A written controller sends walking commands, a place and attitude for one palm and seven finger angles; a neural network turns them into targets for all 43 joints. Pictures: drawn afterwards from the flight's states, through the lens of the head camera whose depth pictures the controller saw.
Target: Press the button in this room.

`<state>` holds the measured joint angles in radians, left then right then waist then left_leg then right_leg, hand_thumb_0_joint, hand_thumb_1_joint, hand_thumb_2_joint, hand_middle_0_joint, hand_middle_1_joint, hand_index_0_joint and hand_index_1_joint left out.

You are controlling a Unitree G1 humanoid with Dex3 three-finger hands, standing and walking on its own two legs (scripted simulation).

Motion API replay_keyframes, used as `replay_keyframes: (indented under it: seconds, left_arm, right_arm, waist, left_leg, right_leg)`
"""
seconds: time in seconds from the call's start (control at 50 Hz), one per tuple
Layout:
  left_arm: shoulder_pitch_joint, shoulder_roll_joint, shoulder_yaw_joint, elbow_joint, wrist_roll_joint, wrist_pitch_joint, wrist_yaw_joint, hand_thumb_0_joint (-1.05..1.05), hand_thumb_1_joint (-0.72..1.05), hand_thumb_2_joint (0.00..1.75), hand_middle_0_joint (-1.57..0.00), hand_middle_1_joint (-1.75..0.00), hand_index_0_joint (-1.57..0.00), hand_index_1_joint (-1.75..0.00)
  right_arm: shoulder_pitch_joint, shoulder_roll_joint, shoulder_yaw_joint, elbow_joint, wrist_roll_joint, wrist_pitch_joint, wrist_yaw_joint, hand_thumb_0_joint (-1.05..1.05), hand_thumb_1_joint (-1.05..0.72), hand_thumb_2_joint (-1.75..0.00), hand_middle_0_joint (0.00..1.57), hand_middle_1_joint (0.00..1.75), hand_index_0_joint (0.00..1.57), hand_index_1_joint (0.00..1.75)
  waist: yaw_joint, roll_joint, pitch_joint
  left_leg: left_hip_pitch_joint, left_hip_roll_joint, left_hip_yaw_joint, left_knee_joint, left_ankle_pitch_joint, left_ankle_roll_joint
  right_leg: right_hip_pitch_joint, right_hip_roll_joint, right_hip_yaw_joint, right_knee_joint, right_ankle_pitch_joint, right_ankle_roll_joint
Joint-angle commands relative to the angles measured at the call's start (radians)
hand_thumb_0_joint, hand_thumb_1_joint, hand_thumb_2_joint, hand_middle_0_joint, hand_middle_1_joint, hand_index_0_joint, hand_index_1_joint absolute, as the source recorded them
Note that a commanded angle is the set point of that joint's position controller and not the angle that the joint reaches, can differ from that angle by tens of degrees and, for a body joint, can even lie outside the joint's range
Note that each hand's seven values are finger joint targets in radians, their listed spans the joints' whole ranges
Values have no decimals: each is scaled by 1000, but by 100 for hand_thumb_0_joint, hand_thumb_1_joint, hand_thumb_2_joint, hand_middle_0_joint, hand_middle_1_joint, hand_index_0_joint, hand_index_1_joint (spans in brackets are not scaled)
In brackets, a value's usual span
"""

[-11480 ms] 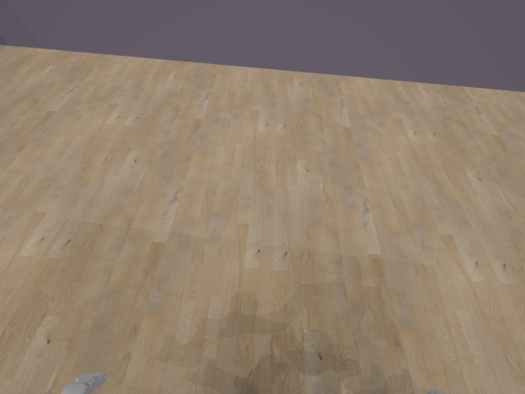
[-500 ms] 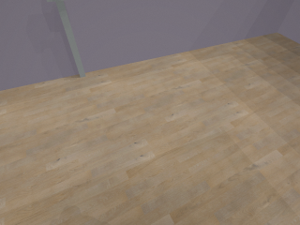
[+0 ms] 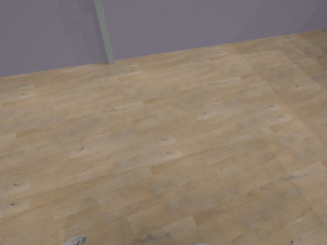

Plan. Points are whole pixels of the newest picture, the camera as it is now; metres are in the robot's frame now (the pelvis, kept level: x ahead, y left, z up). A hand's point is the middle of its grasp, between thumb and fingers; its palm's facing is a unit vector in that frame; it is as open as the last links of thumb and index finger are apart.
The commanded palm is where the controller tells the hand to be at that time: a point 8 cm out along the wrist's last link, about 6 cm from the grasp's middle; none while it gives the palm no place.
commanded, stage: turn or walk to find it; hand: left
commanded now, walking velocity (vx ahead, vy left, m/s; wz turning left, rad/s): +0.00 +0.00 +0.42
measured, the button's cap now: out of the picture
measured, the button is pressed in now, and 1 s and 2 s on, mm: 0 0 0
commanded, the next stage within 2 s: none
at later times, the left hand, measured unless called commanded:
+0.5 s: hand out of the picture -0.06 +0.13 -0.16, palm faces +0.29 -0.92 -0.27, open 7.4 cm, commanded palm none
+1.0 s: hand out of the picture -0.10 +0.19 -0.16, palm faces +0.45 -0.85 -0.27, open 7.4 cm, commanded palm none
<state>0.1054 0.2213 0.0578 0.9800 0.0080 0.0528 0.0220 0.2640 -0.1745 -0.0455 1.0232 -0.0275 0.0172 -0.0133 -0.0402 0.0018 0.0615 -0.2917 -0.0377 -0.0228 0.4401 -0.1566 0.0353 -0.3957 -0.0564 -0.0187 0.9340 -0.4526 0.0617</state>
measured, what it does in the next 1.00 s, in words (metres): steps on the spot, turning left: right foot, then left foot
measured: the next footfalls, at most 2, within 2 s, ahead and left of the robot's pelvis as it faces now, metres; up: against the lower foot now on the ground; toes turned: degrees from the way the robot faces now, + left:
right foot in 0.14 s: +0.01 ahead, -0.14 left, +0.00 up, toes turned +2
left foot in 0.64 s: -0.09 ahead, +0.08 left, +0.00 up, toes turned +23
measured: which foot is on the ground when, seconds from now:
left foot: down 0.00-0.14, up 0.16-0.62, down 0.64-1.00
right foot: up 0.00-0.12, down 0.14-0.66, up 0.68-1.00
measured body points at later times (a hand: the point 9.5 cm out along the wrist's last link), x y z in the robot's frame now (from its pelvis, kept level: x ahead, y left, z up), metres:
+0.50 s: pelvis -0.04 -0.06 +0.00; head -0.01 -0.08 +0.45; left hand -0.08 +0.18 -0.14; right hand +0.07 -0.31 -0.16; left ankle -0.12 +0.10 -0.67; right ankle -0.03 -0.14 -0.74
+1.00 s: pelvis -0.08 -0.04 +0.00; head -0.06 -0.03 +0.45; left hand -0.12 +0.23 -0.14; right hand +0.10 -0.22 -0.15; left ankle -0.12 +0.07 -0.74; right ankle -0.03 -0.17 -0.70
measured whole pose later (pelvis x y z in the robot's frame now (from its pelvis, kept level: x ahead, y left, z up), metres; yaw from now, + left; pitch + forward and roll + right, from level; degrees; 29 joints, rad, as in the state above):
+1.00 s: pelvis -0.08 -0.04 +0.00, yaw +25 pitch -1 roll +1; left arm 0.16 0.24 0.05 0.96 0.01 0.06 0.02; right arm 0.16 -0.19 -0.04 0.96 -0.02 0.03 0.00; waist 0.00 -0.01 0.06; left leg -0.23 -0.03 -0.02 0.47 -0.23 0.02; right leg -0.39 -0.08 -0.03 0.89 -0.44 0.08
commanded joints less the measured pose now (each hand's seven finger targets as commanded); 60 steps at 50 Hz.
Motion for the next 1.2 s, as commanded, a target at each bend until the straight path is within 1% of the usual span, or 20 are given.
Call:
replay_keyframes:
  seconds: [0.0, 0.08, 0.1, 0.12, 0.14, 0.18, 0.22, 0.36, 0.5, 0.58, 0.6, 0.64, 0.66, 0.76, 0.94, 1.04, 1.06, 1.08, 1.1, 1.18]
  left_arm:
    - [0, 42, 6, -89, -2, -23, 3, 0, 90, 90, -20, -30, -20, -30]
    - [137, 72, 18, -60, -5, -33, 8, 0, 90, 90, -20, -30, -20, -30]
    - [165, 132, 30, -60, 7, -41, 13, 0, 90, 90, -20, -30, -20, -30]
    - [161, 217, 47, -74, 21, -46, 20, 0, 90, 90, -20, -30, -20, -30]
    - [118, 221, 41, -103, 13, -41, 22, 0, 90, 90, -20, -30, -20, -30]
    - [-1, 156, 35, -129, 10, -49, 23, 0, 90, 90, -20, -30, -20, -30]
    - [-32, 116, 17, -136, 9, -56, 17, 0, 90, 90, -20, -30, -20, -30]
    - [150, 123, 19, -84, 14, -67, 15, 0, 90, 90, -20, -30, -20, -30]
    - [234, 178, 34, -39, 26, -61, 12, 0, 90, 90, -20, -30, -20, -30]
    - [198, 192, 37, -29, 17, -53, 8, 0, 90, 90, -20, -30, -20, -30]
    - [183, 176, 34, -33, 8, -48, 7, 0, 90, 90, -20, -30, -20, -30]
    - [150, 74, 3, -90, 5, -32, 2, 0, 90, 90, -20, -30, -20, -30]
    - [113, 102, 9, -93, 10, -20, 6, 0, 90, 90, -20, -30, -20, -30]
    - [129, 104, 19, -44, 10, -17, -11, 0, 90, 90, -20, -30, -20, -30]
    - [46, 77, 9, -104, 3, -22, -3, 0, 90, 90, -20, -30, -20, -30]
    - [147, 89, 15, -88, -2, -43, 1, 0, 90, 90, -20, -30, -20, -30]
    - [187, 131, 24, -81, 5, -55, 5, 0, 90, 90, -20, -30, -20, -30]
    - [204, 229, 44, -82, 21, -64, 15, 0, 90, 90, -20, -30, -20, -30]
    - [200, 248, 43, -98, 13, -58, 16, 0, 90, 90, -20, -30, -20, -30]
    - [26, 129, 16, -139, 6, -62, 12, 0, 90, 90, -20, -30, -20, -30]
  right_arm:
    - [38, -204, -56, -63, -3, -3, -7, 0, -90, -90, 20, 30, 20, 30]
    - [-18, -195, -66, -95, 4, 10, 5, 0, -90, -90, 20, 30, 20, 30]
    - [-22, -153, -65, -105, 12, 13, 11, 0, -90, -90, 20, 30, 20, 30]
    - [-34, -93, -52, -136, 14, 11, 13, 0, -90, -90, 20, 30, 20, 30]
    - [-73, -144, -67, -144, 3, 18, 13, 0, -90, -90, 20, 30, 20, 30]
    - [-41, -145, -74, -110, -3, 42, 21, 0, -90, -90, 20, 30, 20, 30]
    - [19, -119, -66, -79, -2, 46, 29, 0, -90, -90, 20, 30, 20, 30]
    - [-66, -130, -54, -96, 3, 45, 26, 0, -90, -90, 20, 30, 20, 30]
    - [-163, -111, -25, -121, 21, 22, 21, 0, -90, -90, 20, 30, 20, 30]
    - [-86, -124, -22, -99, 23, 8, 18, 0, -90, -90, 20, 30, 20, 30]
    - [-53, -153, -29, -91, 22, 0, 20, 0, -90, -90, 20, 30, 20, 30]
    - [9, -311, -64, -86, 14, -2, 9, 0, -90, -90, 20, 30, 20, 30]
    - [14, -305, -62, -77, 10, 7, 8, 0, -90, -90, 20, 30, 20, 30]
    - [-122, -222, -34, -112, 11, -6, -6, 0, -90, -90, 20, 30, 20, 30]
    - [-62, -226, -55, -116, 1, -1, 0, 0, -90, -90, 20, 30, 20, 30]
    - [-91, -214, -60, -134, 7, 4, 4, 0, -90, -90, 20, 30, 20, 30]
    - [-82, -180, -56, -138, 15, 3, 8, 0, -90, -90, 20, 30, 20, 30]
    - [-66, -105, -43, -158, 20, 2, 14, 0, -90, -90, 20, 30, 20, 30]
    - [-100, -144, -53, -173, 14, 13, 10, 0, -90, -90, 20, 30, 20, 30]
    - [-18, -141, -61, -86, 3, 40, 26, 0, -90, -90, 20, 30, 20, 30]
  waist:
    - [3, 152, -112]
    - [66, 106, -133]
    - [79, -27, -132]
    - [92, -294, -89]
    - [93, -238, -45]
    - [26, -185, 50]
    - [-14, -120, 59]
    - [56, -158, -5]
    - [105, -205, -94]
    - [51, -197, -143]
    - [25, -112, -150]
    - [-14, 293, -136]
    - [-20, 191, -113]
    - [40, 158, -32]
    - [11, 161, -58]
    - [69, 134, -116]
    - [85, 25, -148]
    - [90, -279, -147]
    - [106, -277, -118]
    - [17, -137, -15]
  left_leg:
    - [129, 260, -344, -115, 213, 143]
    - [-57, 161, -298, -60, 18, 55]
    - [-201, 86, -217, 62, -115, -2]
    - [-370, -37, -51, 298, -315, -65]
    - [-322, -3, -61, 508, -394, -62]
    - [-279, 34, -81, 695, -296, -60]
    - [-262, 43, -41, 769, -206, -74]
    - [-291, 72, -10, 707, -200, -114]
    - [-150, 67, 68, 344, -331, -98]
    - [66, 47, 113, 52, -130, -74]
    - [193, 84, 73, -72, 5, -60]
    - [346, 447, -329, -109, 545, 128]
    - [252, 459, -251, -98, 460, 171]
    - [158, 267, -133, -114, 348, 103]
    - [146, 270, -238, -86, 329, 135]
    - [12, 203, -262, 22, 260, 79]
    - [-90, 141, -209, 109, 102, 24]
    - [-286, -8, -43, 330, -270, -56]
    - [-271, -2, -46, 527, -443, -63]
    - [-265, 50, -53, 797, -228, -78]
  right_leg:
    - [15, 20, 6, -165, -18, -4]
    - [309, 30, -29, -532, 206, -19]
    - [423, -98, 88, -630, 155, -57]
    - [429, -347, 365, -708, 76, -154]
    - [227, -434, 380, -735, 100, -218]
    - [60, -331, 263, -756, 38, -194]
    - [74, -246, 97, -691, 213, -153]
    - [264, -265, 47, -635, 408, -177]
    - [386, -312, 20, -525, 718, -217]
    - [307, -283, -55, -425, 674, -146]
    - [208, -251, -98, -333, 572, -98]
    - [-168, -66, -130, 2, -190, 15]
    - [-123, -77, -65, 96, -178, -1]
    - [-137, -56, -22, 178, 44, 19]
    - [-40, -16, -18, -90, -3, 23]
    - [241, 15, -40, -470, 218, 5]
    - [382, -71, 34, -583, 292, -13]
    - [484, -332, 293, -627, 393, -102]
    - [332, -451, 342, -643, 489, -200]
    - [193, -260, 79, -641, 352, -156]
